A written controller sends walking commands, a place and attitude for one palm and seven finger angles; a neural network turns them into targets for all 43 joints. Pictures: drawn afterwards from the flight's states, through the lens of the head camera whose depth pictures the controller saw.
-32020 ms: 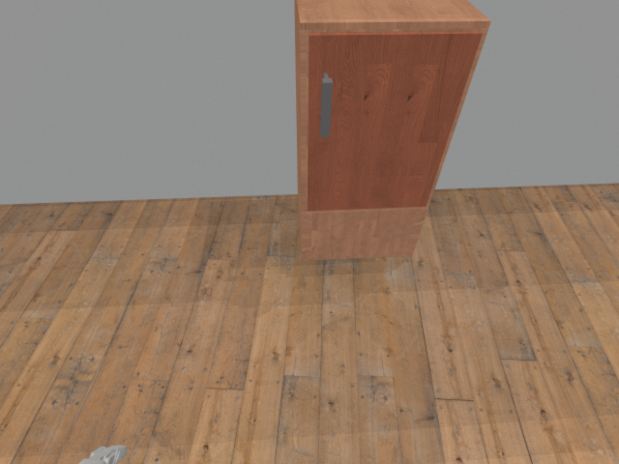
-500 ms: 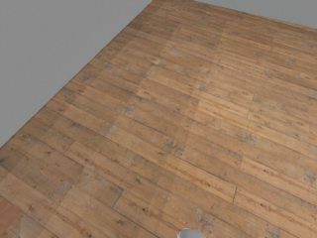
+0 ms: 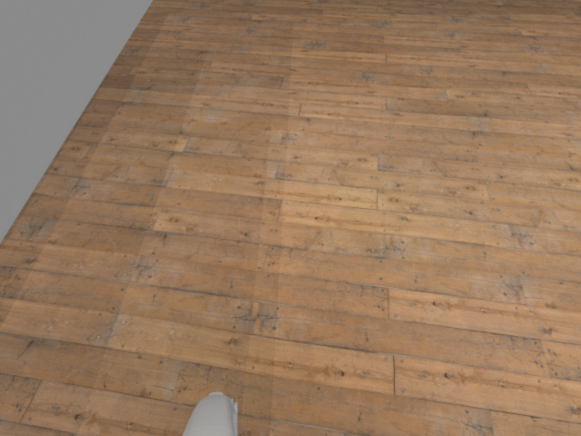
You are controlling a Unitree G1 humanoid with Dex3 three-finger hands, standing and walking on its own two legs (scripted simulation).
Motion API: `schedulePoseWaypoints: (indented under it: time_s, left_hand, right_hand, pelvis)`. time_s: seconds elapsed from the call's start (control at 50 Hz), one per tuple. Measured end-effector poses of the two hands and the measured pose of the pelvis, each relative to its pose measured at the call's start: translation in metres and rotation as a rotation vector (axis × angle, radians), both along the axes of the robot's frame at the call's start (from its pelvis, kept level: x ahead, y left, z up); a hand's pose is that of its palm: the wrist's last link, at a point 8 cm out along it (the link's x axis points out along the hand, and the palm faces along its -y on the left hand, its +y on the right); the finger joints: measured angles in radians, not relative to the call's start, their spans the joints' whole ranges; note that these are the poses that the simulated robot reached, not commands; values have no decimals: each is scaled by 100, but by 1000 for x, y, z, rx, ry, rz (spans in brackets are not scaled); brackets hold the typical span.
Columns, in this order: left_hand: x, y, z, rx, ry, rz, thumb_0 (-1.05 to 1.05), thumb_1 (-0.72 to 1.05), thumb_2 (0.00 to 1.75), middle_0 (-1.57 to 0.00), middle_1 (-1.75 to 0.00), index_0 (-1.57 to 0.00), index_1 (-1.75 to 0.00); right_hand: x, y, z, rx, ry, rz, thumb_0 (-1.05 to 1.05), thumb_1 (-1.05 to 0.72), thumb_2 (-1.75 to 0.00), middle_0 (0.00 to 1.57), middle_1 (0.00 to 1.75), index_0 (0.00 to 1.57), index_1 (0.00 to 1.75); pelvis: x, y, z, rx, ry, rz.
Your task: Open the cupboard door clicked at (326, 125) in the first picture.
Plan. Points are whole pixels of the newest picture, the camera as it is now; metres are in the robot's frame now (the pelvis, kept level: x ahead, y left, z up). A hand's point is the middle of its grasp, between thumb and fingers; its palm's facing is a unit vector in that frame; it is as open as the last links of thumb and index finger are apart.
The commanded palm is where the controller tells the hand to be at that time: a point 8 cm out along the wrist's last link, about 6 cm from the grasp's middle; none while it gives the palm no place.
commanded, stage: walk to a spot facing it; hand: left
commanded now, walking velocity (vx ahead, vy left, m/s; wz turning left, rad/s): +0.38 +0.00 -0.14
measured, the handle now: out of the picture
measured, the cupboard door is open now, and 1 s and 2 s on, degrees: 39 39 39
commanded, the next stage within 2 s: turn to face it in 0.26 s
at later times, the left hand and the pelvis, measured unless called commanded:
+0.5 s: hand (188, 373) +0.24 +0.19 -0.18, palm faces +0.01 -0.99 -0.15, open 7.4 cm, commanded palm none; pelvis +0.27 +0.03 -0.01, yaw -4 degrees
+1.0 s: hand (229, 238) +0.49 +0.15 -0.14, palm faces +0.18 -0.95 -0.24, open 7.4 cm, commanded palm none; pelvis +0.38 -0.05 +0.00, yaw +13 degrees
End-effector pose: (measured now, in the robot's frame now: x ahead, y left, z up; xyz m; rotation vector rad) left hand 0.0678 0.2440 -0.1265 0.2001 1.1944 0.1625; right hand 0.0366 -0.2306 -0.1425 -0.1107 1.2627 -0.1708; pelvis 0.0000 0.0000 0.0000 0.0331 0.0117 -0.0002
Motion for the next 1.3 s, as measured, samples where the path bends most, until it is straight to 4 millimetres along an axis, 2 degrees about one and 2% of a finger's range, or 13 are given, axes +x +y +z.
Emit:
schedulePoseWaypoints:
  time_s: [0.14,0.28,0.36,0.44,0.56,0.64,0.74,0.86,0.9,0.96,1.1,1.2,1.3]
  left_hand:
    - [11,-6,2,-8,106,59,0,93,90,-20,-30,-20,-30]
    - [15,-18,-14,-56,296,117,1,91,90,-20,-30,-20,-30]
    - [35,-16,-26,-90,409,119,1,91,90,-20,-30,-20,-30]
    - [98,-8,-31,-100,396,69,1,91,90,-20,-30,-20,-30]
    - [239,2,-22,-89,145,26,1,91,90,-20,-30,-20,-30]
    - [310,10,-15,-56,26,24,2,94,90,-20,-30,-20,-30]
    - [374,2,-6,-31,-59,16,1,93,90,-19,-30,-20,-30]
    - [428,-27,2,-1,-155,16,1,92,90,-20,-30,-20,-30]
    - [432,-36,6,11,-175,27,1,91,90,-20,-30,-20,-30]
    - [421,-47,13,17,-175,79,1,91,90,-20,-30,-20,-30]
    - [354,-56,10,13,-82,274,0,92,90,-20,-30,-20,-30]
    - [295,-47,3,33,7,391,-1,93,90,-20,-30,-20,-30]
    - [237,-43,-15,10,109,497,0,92,90,-20,-30,-20,-30]
  right_hand:
    - [126,7,7,28,-133,30,1,-91,-90,20,30,20,30]
    - [237,23,4,29,-180,68,1,-91,-90,20,30,20,30]
    - [288,32,-1,-2,-213,62,1,-90,-90,20,30,20,30]
    - [291,31,2,-35,-169,8,1,-90,-90,20,30,20,30]
    - [251,25,11,-75,83,-20,0,-93,-90,20,30,20,30]
    - [232,21,18,-60,224,-27,0,-93,-90,20,30,20,30]
    - [235,10,17,-35,296,-36,1,-91,-90,20,30,20,30]
    - [274,-21,-5,-3,302,-8,1,-90,-90,20,30,20,30]
    - [297,-34,-12,-2,282,14,1,-90,-90,20,30,20,30]
    - [344,-52,-12,-15,225,82,1,-90,-90,20,30,20,30]
    - [468,-67,3,-51,37,261,1,-91,-90,20,30,20,30]
    - [538,-46,13,-72,-65,400,1,-91,-90,19,30,19,30]
    - [586,2,19,-72,-145,538,1,-91,-90,19,30,19,30]
  pelvis:
    - [75,2,3,-5,8,-37]
    - [157,12,-8,-12,11,-67]
    - [210,21,-21,-39,5,-82]
    - [248,27,-17,-32,-4,-104]
    - [289,29,1,-53,8,-47]
    - [312,19,4,-58,19,-2]
    - [337,1,3,-54,33,48]
    - [365,-28,-8,-26,48,115]
    - [370,-36,-10,-25,42,136]
    - [377,-45,-5,-2,21,190]
    - [387,-57,3,16,9,297]
    - [390,-56,0,2,4,372]
    - [390,-46,-8,-17,3,438]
